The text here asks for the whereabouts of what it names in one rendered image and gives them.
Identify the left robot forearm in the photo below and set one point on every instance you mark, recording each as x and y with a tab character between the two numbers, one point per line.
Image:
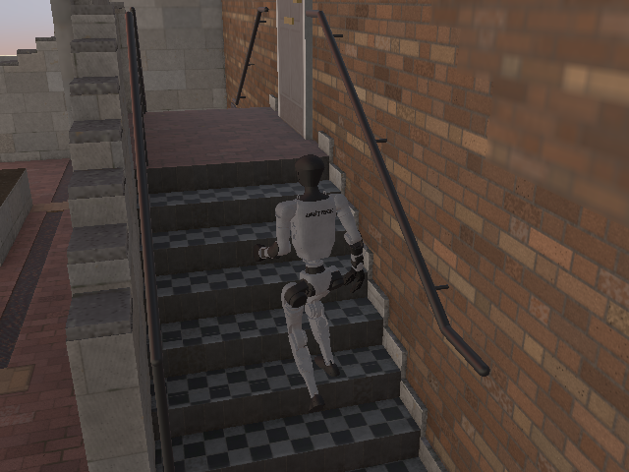
269	252

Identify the robot left upper arm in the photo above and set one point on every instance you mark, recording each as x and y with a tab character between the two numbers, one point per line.
284	212

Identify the left robot hand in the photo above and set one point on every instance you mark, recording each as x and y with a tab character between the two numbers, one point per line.
256	255

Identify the robot right upper arm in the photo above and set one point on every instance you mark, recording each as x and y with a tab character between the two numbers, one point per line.
346	217

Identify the right robot hand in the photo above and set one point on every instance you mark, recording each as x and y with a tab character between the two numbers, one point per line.
351	275

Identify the right robot forearm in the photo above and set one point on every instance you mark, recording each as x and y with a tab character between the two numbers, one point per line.
357	255

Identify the right robot foot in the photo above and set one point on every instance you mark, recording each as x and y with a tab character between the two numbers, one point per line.
332	370

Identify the robot right shin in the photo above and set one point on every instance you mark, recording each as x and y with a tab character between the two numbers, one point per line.
321	334

